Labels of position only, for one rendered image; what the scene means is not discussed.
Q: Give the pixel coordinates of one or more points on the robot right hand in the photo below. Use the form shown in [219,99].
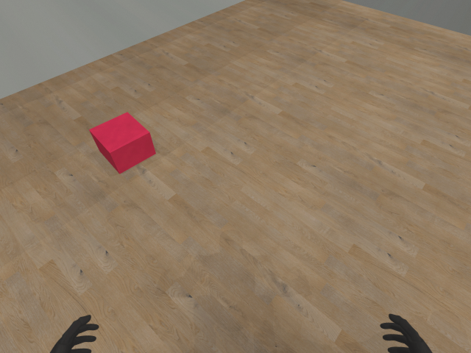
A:
[410,336]

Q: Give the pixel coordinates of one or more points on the robot left hand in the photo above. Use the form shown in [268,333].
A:
[69,339]

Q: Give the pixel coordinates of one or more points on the carton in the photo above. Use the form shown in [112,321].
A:
[123,141]

